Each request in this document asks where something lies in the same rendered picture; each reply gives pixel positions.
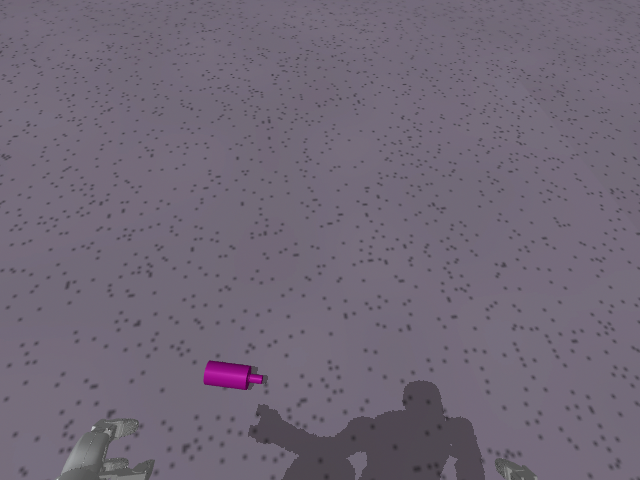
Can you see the bottle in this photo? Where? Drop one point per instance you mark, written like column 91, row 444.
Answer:
column 230, row 375

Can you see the left robot hand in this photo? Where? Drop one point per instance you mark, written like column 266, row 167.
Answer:
column 91, row 449

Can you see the right robot hand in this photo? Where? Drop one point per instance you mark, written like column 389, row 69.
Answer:
column 512, row 471

